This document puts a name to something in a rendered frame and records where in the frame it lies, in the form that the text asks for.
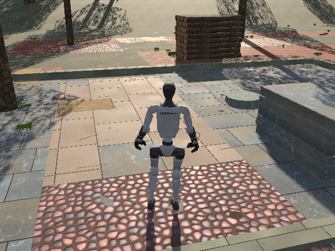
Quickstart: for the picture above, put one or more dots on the robot left upper arm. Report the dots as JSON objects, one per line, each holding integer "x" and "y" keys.
{"x": 148, "y": 118}

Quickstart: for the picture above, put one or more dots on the robot head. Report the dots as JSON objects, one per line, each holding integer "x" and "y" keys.
{"x": 168, "y": 91}

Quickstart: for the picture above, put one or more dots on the robot right upper arm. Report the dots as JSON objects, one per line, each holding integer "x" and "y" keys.
{"x": 187, "y": 118}

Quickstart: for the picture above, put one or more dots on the right robot hand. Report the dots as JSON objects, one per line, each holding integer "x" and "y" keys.
{"x": 193, "y": 145}

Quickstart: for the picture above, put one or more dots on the left robot hand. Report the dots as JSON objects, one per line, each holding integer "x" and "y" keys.
{"x": 137, "y": 144}

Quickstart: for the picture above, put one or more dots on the robot left forearm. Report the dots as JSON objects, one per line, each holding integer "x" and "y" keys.
{"x": 141, "y": 135}

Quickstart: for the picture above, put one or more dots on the robot right forearm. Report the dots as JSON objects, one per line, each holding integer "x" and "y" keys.
{"x": 193, "y": 137}

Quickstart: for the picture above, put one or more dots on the robot torso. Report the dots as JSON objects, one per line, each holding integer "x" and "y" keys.
{"x": 168, "y": 121}

